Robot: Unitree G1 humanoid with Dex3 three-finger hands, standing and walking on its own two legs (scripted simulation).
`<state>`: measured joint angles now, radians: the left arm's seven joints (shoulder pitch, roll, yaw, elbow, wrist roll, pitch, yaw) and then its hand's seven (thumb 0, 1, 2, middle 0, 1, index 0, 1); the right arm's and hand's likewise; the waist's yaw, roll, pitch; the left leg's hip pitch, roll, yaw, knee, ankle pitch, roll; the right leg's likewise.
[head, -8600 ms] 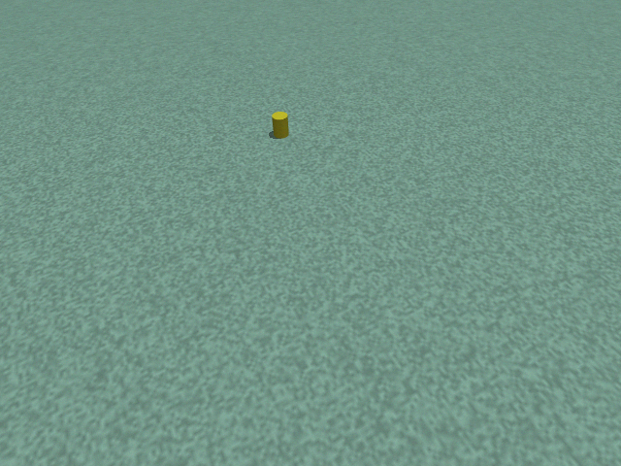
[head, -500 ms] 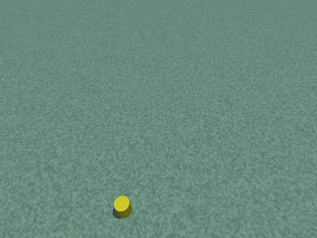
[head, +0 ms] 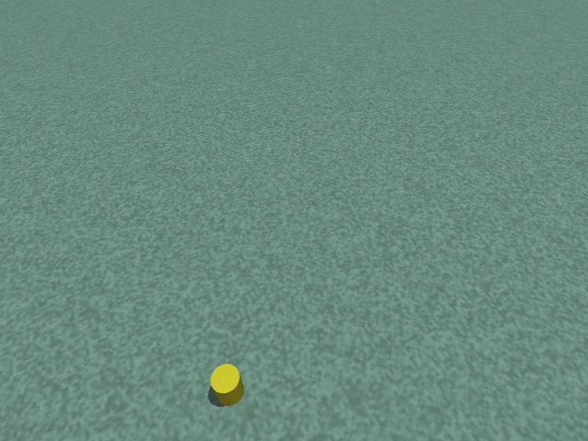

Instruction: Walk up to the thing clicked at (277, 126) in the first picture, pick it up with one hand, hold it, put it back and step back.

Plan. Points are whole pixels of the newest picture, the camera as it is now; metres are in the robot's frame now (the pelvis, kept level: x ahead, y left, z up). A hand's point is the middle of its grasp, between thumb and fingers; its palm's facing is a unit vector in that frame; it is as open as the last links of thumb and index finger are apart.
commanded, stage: stand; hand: left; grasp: from above
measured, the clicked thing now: (227, 385) +0.47 +0.25 -0.72
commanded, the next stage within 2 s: rise first in 0.80 s
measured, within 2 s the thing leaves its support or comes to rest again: neither
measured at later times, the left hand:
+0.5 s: hand out of the picture +0.07 +0.26 -0.16, palm faces -0.03 -0.94 -0.35, open 7.4 cm
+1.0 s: hand out of the picture +0.10 +0.25 -0.16, palm faces +0.04 -0.94 -0.34, open 7.7 cm
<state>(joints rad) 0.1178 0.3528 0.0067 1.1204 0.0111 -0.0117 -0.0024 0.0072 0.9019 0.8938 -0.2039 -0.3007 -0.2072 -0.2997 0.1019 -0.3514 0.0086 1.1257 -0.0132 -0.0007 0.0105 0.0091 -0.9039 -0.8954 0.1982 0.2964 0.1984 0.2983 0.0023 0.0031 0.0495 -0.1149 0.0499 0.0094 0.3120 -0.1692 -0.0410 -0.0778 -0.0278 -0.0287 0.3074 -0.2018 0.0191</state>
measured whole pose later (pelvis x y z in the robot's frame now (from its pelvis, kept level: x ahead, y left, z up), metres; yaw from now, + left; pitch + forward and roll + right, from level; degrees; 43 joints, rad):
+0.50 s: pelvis +0.00 +0.00 +0.00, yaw +0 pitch -2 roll +0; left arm 0.12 0.35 0.00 1.12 0.01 -0.01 0.00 0.01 0.90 0.89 -0.20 -0.30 -0.21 -0.30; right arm 0.11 -0.35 0.01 1.13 -0.01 0.00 0.01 0.01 -0.90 -0.90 0.20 0.30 0.20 0.30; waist 0.00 0.01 0.05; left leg -0.11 0.05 0.01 0.31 -0.17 -0.04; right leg -0.08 -0.03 -0.02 0.31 -0.20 0.02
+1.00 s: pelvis -0.01 +0.00 +0.00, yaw +0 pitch +0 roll +0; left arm 0.07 0.32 0.05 1.06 0.00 -0.03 0.01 0.01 0.83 0.92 -0.18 -0.37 -0.18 -0.37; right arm 0.17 -0.34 0.00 0.96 0.03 -0.03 -0.02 0.01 -0.93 -0.90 0.20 0.30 0.20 0.30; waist 0.00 0.01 0.06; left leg -0.21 0.04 0.00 0.40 -0.19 -0.03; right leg -0.17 -0.03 -0.03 0.39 -0.23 0.02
